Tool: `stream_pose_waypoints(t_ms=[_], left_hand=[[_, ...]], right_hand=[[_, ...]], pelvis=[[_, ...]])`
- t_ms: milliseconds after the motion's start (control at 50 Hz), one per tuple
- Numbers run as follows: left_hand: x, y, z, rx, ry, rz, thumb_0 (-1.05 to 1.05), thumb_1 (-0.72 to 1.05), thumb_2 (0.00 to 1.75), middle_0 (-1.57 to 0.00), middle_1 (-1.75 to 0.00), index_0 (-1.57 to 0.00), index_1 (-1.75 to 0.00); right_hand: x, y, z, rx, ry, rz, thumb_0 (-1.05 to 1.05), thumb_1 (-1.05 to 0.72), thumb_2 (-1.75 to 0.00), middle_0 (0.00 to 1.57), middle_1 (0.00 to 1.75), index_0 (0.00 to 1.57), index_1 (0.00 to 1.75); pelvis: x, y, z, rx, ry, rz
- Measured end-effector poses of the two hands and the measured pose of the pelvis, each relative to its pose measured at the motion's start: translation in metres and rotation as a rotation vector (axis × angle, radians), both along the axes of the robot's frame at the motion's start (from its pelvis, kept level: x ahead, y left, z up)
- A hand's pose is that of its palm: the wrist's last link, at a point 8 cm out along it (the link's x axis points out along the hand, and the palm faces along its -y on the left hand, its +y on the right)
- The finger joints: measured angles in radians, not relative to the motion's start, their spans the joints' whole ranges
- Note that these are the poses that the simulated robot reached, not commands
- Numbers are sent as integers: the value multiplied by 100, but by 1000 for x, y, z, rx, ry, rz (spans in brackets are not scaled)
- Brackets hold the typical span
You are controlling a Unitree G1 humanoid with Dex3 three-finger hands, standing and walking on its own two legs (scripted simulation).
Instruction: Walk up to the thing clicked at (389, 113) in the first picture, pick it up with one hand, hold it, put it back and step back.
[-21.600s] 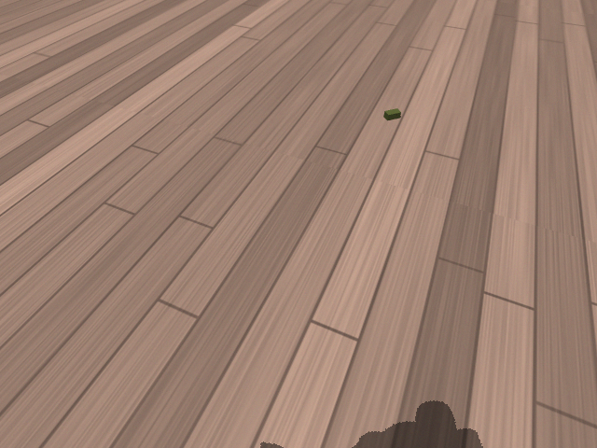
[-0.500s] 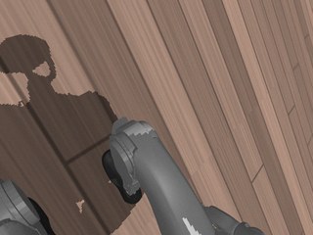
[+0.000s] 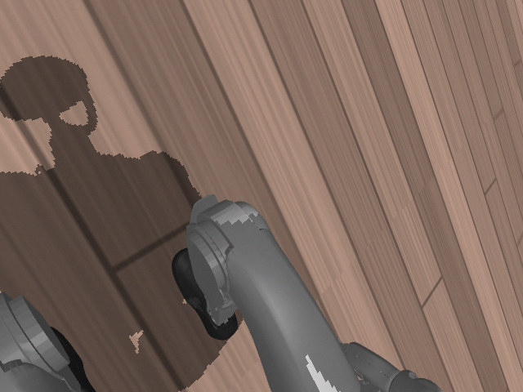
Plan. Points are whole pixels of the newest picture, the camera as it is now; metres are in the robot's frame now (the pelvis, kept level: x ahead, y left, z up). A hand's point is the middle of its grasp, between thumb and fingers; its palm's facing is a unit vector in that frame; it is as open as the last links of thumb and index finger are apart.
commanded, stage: close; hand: left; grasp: from above
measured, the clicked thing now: out of the picture +0.43 +0.37 -0.31
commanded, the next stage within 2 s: settle in 0.92 s
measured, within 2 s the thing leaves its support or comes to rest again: leaves its support in 1.34 s
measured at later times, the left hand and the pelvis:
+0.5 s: hand out of the picture +0.42 +0.37 -0.28, palm faces -0.23 -0.38 -0.89, open 7.8 cm; pelvis +0.00 +0.00 +0.00, yaw +0 degrees
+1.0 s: hand out of the picture +0.42 +0.37 -0.27, palm faces -0.24 -0.38 -0.90, open 7.6 cm; pelvis +0.00 +0.00 +0.00, yaw +0 degrees
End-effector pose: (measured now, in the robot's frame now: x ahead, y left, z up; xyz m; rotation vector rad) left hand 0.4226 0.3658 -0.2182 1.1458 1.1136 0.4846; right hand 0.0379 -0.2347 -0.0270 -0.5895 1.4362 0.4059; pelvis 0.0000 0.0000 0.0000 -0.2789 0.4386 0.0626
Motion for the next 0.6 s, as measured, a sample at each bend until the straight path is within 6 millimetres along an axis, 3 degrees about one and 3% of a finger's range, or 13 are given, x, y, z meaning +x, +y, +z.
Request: stream_pose_waypoints(t_ms=[360, 600], left_hand=[[1, 2, -1, -3, 6, -17, 0, 35, 29, -83, -34, -83, -33], [3, 4, 1, 3, 7, -46, 0, 38, 19, -89, -25, -89, -24]], right_hand=[[-3, 1, -1, -7, 3, -5, 1, -91, -90, 20, 30, 20, 30], [-2, 1, -1, -8, 6, -11, 1, -91, -90, 20, 30, 20, 30]], pelvis=[[-1, 1, -1, 0, 0, -2], [1, 1, -1, 2, 6, -1]])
